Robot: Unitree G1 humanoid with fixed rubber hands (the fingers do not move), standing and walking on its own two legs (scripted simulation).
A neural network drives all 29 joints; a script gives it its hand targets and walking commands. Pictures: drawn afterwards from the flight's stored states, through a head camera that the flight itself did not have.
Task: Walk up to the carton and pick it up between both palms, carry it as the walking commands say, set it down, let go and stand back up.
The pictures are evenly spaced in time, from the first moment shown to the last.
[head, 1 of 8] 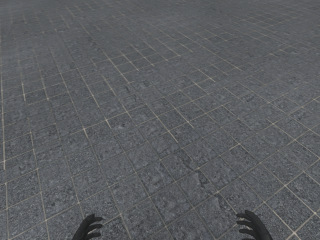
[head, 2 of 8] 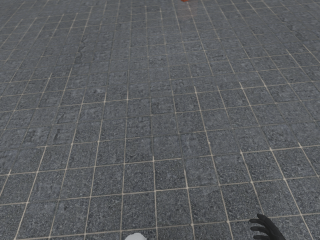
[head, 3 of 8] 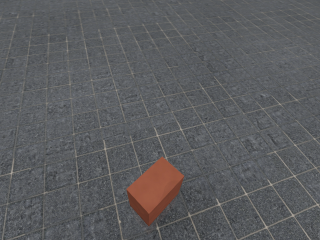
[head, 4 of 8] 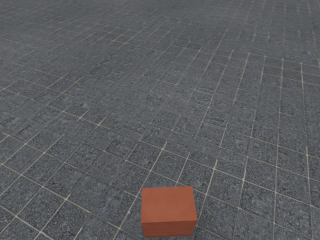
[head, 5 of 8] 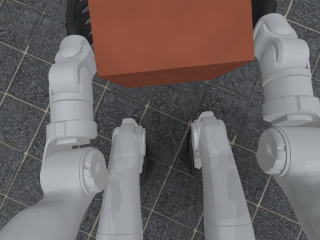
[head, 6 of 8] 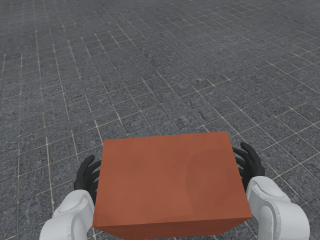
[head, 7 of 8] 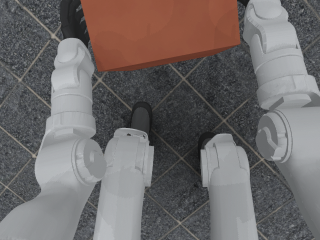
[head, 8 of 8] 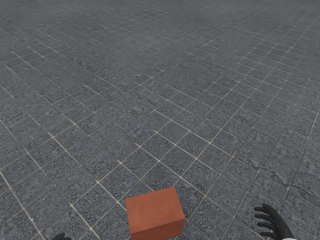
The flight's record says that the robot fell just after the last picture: no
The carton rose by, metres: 0.67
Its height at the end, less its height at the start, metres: +0.00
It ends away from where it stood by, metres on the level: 0.66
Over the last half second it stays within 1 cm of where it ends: yes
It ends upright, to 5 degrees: yes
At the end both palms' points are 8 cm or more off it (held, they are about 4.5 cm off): yes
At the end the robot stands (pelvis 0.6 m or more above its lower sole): yes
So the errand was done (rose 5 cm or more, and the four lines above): yes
